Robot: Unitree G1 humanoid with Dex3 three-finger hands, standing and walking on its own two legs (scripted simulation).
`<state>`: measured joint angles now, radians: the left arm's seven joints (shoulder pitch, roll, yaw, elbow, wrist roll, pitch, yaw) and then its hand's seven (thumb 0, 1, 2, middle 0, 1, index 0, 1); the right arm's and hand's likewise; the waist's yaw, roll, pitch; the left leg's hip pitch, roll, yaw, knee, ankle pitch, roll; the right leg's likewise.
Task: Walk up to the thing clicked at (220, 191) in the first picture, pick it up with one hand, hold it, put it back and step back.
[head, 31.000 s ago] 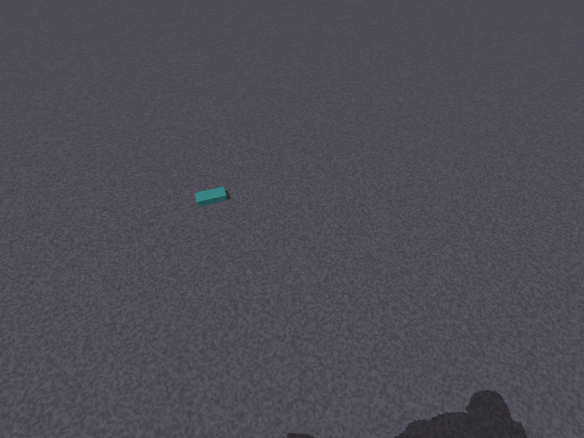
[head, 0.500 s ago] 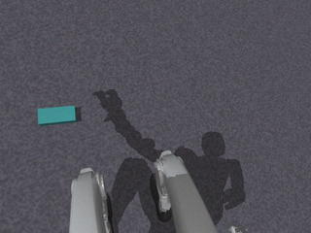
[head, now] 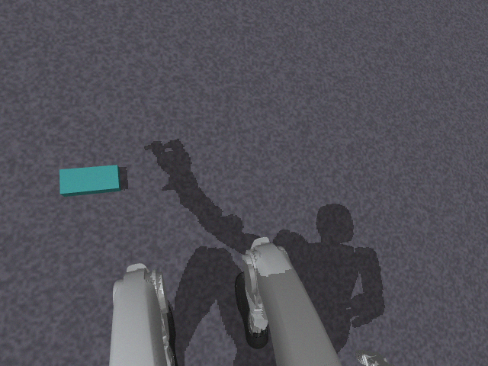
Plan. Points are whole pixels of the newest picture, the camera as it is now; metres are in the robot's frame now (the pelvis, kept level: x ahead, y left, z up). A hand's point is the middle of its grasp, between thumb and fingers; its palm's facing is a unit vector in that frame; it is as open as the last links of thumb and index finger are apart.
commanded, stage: approach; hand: left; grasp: from above
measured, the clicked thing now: (91, 180) +0.55 +0.26 -0.50
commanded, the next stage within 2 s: rest palm in 1.48 s
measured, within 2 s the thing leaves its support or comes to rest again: neither
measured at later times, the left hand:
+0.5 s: hand (64, 173) +0.51 +0.27 -0.30, palm faces -0.44 -0.02 -0.90, open 14.1 cm
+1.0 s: hand (91, 166) +0.56 +0.24 -0.41, palm faces -0.43 -0.05 -0.90, open 14.0 cm
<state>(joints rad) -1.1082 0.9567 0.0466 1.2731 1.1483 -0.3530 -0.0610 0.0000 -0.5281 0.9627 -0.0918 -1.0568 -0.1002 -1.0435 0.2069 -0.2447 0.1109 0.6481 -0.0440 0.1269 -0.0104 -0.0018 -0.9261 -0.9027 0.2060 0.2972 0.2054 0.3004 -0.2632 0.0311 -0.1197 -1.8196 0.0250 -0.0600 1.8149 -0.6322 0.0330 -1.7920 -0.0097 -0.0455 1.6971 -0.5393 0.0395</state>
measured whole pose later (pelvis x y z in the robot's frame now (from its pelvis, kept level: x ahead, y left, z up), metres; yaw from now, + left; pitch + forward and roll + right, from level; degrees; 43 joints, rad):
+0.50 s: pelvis -0.02 -0.01 -0.14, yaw -2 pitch +38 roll -9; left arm -1.24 0.95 0.04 1.57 1.37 -0.33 0.34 0.00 -0.54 0.97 -0.09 -1.09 -0.10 -1.07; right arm 0.14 -0.25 0.16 0.66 -0.12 0.07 0.07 0.00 -0.92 -0.90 0.20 0.30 0.20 0.30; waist -0.36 -0.03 0.00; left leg -2.26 0.00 -0.09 2.25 -0.65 0.03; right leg -2.22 -0.02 -0.06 2.12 -0.57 0.05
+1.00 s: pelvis +0.00 -0.01 -0.19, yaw -7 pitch +36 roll -14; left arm -1.28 1.08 0.07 1.58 1.34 -0.19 0.39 0.00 -0.52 0.95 -0.14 -0.99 -0.14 -0.99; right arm 0.16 -0.31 0.28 0.60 -0.15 -0.03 0.10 0.00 -0.93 -0.90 0.21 0.30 0.20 0.30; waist -0.47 -0.09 0.13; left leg -2.36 0.00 -0.19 2.46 -0.75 0.02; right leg -2.29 0.00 -0.13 2.27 -0.62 0.05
